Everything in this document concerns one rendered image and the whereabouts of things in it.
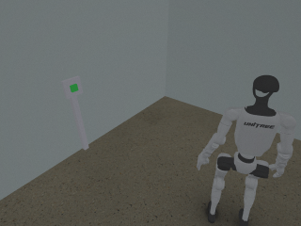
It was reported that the right robot upper arm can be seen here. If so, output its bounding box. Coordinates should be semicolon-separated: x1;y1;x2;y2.
277;111;296;154

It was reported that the left robot hand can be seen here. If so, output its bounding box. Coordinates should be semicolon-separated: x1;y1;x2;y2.
197;153;210;170

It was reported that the right robot hand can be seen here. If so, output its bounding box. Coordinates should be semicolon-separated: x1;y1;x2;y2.
269;162;285;178

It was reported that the robot right foot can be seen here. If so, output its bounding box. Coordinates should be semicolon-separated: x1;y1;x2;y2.
238;208;248;226

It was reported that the robot right thigh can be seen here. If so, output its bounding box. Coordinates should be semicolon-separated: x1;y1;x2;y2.
245;159;269;189

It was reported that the left robot upper arm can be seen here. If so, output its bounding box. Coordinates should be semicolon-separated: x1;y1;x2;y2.
214;106;242;145

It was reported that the robot left forearm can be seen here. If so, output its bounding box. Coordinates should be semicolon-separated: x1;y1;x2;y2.
200;133;219;159

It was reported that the robot right forearm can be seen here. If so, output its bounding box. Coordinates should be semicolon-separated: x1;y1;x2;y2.
276;145;293;169

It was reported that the button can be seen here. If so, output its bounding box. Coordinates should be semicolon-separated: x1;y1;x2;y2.
70;84;79;92

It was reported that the panel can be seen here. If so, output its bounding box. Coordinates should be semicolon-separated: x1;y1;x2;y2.
61;75;89;150

